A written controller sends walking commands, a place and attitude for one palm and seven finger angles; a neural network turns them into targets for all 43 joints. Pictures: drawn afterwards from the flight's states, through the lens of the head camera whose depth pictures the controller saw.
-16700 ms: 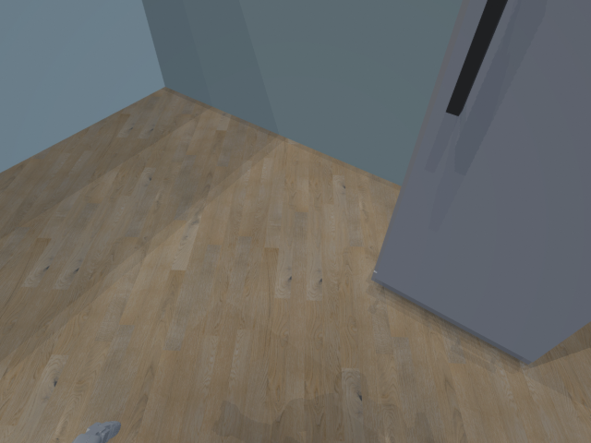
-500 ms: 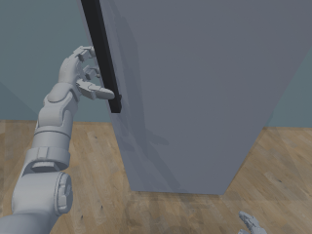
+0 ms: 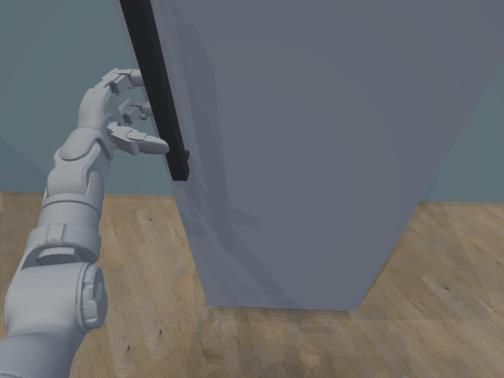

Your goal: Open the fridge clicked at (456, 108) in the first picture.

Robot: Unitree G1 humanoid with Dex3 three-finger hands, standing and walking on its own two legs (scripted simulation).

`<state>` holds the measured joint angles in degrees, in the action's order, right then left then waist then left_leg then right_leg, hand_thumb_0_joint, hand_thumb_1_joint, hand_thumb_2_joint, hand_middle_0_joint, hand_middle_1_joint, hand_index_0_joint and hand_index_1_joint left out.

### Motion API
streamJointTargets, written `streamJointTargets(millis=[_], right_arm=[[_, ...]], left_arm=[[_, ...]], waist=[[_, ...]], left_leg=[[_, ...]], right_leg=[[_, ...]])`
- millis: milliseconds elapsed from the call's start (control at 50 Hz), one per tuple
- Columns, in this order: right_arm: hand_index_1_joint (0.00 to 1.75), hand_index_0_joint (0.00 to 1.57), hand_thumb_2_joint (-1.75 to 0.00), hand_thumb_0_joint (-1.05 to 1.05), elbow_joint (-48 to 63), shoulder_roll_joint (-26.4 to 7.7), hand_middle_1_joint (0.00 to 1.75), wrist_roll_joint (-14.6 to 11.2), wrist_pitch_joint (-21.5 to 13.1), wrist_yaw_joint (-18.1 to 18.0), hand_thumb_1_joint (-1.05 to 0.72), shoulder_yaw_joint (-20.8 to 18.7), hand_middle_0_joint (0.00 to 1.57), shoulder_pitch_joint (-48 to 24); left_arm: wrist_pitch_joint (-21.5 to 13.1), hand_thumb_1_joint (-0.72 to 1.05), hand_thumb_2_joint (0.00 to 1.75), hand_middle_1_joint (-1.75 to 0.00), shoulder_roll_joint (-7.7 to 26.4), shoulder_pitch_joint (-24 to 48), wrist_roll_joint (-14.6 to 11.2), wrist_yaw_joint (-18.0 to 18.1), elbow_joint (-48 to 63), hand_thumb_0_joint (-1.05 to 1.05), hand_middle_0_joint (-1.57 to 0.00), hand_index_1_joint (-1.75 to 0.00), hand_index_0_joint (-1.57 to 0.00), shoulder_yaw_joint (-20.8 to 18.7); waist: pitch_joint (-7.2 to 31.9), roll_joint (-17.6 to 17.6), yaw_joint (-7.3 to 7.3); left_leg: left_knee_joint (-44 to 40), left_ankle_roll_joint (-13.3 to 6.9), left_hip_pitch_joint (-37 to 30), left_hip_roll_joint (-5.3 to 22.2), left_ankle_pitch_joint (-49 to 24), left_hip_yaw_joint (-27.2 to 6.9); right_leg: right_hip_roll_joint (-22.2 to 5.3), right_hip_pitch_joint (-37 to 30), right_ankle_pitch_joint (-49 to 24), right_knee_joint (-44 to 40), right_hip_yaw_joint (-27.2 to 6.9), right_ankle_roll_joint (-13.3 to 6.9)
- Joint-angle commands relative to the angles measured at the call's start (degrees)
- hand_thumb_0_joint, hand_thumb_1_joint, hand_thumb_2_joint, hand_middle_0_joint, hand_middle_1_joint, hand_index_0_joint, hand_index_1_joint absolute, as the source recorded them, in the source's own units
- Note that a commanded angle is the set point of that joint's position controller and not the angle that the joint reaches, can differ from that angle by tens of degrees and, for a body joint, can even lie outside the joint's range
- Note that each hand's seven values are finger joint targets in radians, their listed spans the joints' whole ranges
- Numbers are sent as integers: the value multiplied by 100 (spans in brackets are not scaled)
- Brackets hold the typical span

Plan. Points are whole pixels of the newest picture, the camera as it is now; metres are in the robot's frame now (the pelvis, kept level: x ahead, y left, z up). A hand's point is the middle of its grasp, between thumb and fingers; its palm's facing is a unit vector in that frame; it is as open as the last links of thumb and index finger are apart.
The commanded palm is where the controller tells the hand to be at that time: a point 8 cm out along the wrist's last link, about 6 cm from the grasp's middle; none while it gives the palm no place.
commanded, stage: slide the fingers in behind the handle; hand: left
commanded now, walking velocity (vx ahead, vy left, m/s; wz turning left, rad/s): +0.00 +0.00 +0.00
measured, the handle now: (162, 79) +0.48 +0.14 +0.26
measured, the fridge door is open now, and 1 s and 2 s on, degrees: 0 0 0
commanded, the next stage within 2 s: grip the handle and tug to test in 1.60 s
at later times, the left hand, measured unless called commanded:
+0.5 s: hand (140, 125) +0.41 +0.17 +0.22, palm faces -0.03 -1.00 +0.00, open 14.0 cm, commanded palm +0.40 +0.21 +0.22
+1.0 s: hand (166, 118) +0.43 +0.13 +0.22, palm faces -0.05 -1.00 +0.01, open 14.0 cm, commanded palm +0.40 +0.19 +0.22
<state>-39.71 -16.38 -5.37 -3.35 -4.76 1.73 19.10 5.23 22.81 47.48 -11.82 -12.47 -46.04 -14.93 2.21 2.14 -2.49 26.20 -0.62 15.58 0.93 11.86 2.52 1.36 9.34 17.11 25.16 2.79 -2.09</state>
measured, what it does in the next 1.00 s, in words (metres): stands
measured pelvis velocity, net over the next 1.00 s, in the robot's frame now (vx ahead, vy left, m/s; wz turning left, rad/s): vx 0.00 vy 0.01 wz -0.01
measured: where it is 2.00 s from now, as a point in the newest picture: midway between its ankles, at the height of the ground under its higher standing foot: outside the picture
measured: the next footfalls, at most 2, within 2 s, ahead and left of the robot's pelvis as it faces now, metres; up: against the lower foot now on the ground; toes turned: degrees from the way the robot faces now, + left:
none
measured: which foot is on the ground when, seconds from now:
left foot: down 0.00-1.00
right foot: down 0.00-1.00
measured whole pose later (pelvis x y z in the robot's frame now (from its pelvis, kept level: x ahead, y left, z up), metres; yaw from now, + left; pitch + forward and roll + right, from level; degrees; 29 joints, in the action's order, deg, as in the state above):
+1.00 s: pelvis +0.00 +0.01 +0.00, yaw -1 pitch +0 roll +0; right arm -39.1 -15.0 -4.7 -2.2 -3.8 1.8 17.7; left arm 11.4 15.6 44.3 -11.1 -5.5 -33.7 -10.7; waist 2.0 2.3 -1.8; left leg 24.9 -1.3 13.9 0.5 11.1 3.3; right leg 0.9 7.8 15.9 23.7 2.0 -1.4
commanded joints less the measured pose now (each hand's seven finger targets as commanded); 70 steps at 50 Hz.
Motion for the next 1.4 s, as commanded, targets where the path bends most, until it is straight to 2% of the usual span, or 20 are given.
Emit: streamJointTargets(millis=[0,40,100,140,200,260,340,400,480,520,580,660,720,800,860,960,1100,1220,1280,1380], right_arm=[[30,20,-90,0,894,-740,30,9,-263,-51,-90,-239,20,-493],[30,20,-90,0,964,-689,30,1,-272,-30,-90,-233,20,-538],[30,20,-90,0,1071,-699,30,0,-257,-1,-90,-251,20,-627],[30,20,-90,0,1135,-659,30,-6,-251,17,-90,-245,20,-715],[30,20,-90,0,1134,-650,30,-32,-235,13,-90,-232,20,-811],[30,20,-90,0,1080,-646,30,-36,-187,-22,-90,-211,20,-827],[30,20,-90,0,1005,-602,30,-11,-186,-62,-90,-175,20,-869],[30,20,-90,0,1002,-578,30,26,-198,-70,-90,-167,20,-899],[30,20,-90,0,950,-574,30,57,-220,-30,-90,-163,20,-842],[30,20,-90,0,936,-543,30,42,-190,-18,-90,-142,20,-877],[30,20,-90,0,919,-600,30,73,-123,-6,-90,-174,20,-779],[30,20,-90,0,992,-535,30,77,-99,11,-90,-163,20,-791],[30,20,-90,0,1007,-555,30,106,-104,0,-90,-179,20,-771],[30,20,-90,0,980,-548,30,101,-148,-3,-90,-189,20,-750],[30,20,-90,0,957,-523,30,82,-199,37,-90,-214,20,-726],[30,20,-90,0,925,-569,30,82,-154,33,-90,-237,20,-742],[30,20,-90,0,1041,-497,30,97,-119,84,-90,-222,20,-932],[30,20,-90,0,975,-483,30,98,-41,28,-90,-178,20,-972],[30,20,-90,0,978,-509,30,121,-11,18,-90,-185,20,-966],[30,20,-90,0,1039,-464,30,94,10,31,-90,-167,20,-1014]], left_arm=[[-344,-50,30,-120,1643,2742,-50,16,1626,0,-30,-120,-30,-514],[-266,-50,30,-120,1367,2618,-34,22,1793,0,-30,-120,-30,-331],[-161,-50,30,-120,1387,2142,-79,18,2128,0,-30,-120,-30,-451],[-72,-50,30,-120,1260,2132,-123,-7,2517,0,-30,-120,-30,-374],[133,-50,30,-120,921,2056,-170,14,2568,0,-30,-120,-30,-112],[369,-50,30,-120,898,2183,-159,103,2453,0,-30,-120,-30,-71],[383,-50,30,-120,747,2832,-101,273,2555,0,-30,-120,-30,118],[231,-50,30,-120,680,3078,-73,377,2752,0,-30,-120,-30,178],[146,-50,30,-120,502,2780,-90,418,2448,0,-30,-120,-30,201],[247,-50,30,-120,167,2818,-85,425,2223,0,-30,-120,-30,453],[370,-50,30,-120,534,2434,-39,536,1803,0,-30,-120,-30,65],[340,-50,30,-120,369,2778,39,686,2078,0,-30,-120,-30,185],[147,-50,30,-120,739,2862,66,767,2327,0,-30,-120,-30,-115],[-3,-50,30,-120,600,2944,104,755,2551,0,-30,-120,-30,57],[74,-50,30,-120,147,2841,109,724,2704,0,-30,-120,-30,405],[426,-50,30,-120,343,2343,-15,683,2420,0,-30,-120,-30,98],[421,-50,30,-120,75,2389,35,883,3044,0,-30,-120,-30,284],[462,-50,30,-120,31,2768,88,884,2789,0,-30,-120,-30,450],[440,-50,30,-120,394,2593,82,849,2657,0,-30,-120,-30,129],[395,-50,30,-120,73,2416,12,704,2539,0,-30,-120,-30,356]], waist=[[1671,-195,136],[1624,-39,131],[1764,-230,214],[1822,-76,215],[1491,-229,135],[1229,-290,71],[1261,-75,-52],[1651,132,-51],[1780,-25,15],[1577,1,-24],[1447,-512,103],[1516,-366,99],[1682,-366,143],[1728,-164,97],[1807,177,55],[1604,-446,148],[1603,-374,177],[1401,-405,26],[1612,-390,128],[1590,-391,111]], left_leg=[[-60,-336,-1256,-152,-1317,-209],[-49,-324,-1318,-148,-1359,-200],[-28,-329,-1416,-126,-1601,-186],[-34,-310,-1514,-126,-1642,-194],[-56,-315,-1503,-101,-1495,-202],[-110,-294,-1401,-96,-1118,-254],[-111,-276,-1542,-98,-977,-339],[-85,-246,-1819,-89,-1137,-397],[-78,-205,-1904,-64,-1332,-462],[-99,-191,-1791,-68,-1223,-439],[-175,-223,-1452,-68,-1143,-409],[-198,-220,-1486,-52,-1169,-381],[-214,-240,-1502,-51,-1262,-333],[-182,-245,-1605,-45,-1381,-297],[-149,-194,-1893,-24,-1522,-341],[-202,-247,-1514,-76,-1365,-255],[-181,-272,-1594,-106,-1528,-227],[-180,-292,-1525,-140,-1194,-203],[-155,-302,-1498,-166,-1362,-186],[-119,-305,-1478,-190,-1456,-167]], right_leg=[[-88,34,-2334,-323,-244,124],[-75,119,-2320,-312,-224,112],[-63,-32,-2588,-269,-209,115],[-59,-26,-2591,-260,-199,102],[-28,226,-2348,-331,-158,114],[-22,462,-1880,-430,-160,122],[-30,626,-1551,-487,-156,92],[-28,569,-1561,-432,-141,57],[1,528,-1657,-377,-76,33],[-10,615,-1607,-374,-68,43],[-7,422,-1596,-423,-65,64],[-17,397,-1608,-399,-94,66],[-19,170,-1723,-413,-142,68],[-10,140,-1842,-412,-140,67],[21,371,-1827,-396,-102,49],[21,133,-1988,-457,-115,85],[2,45,-2170,-434,-132,89],[-19,194,-1959,-515,-186,127],[-49,-42,-2243,-487,-216,128],[-59,-64,-2458,-443,-187,139]])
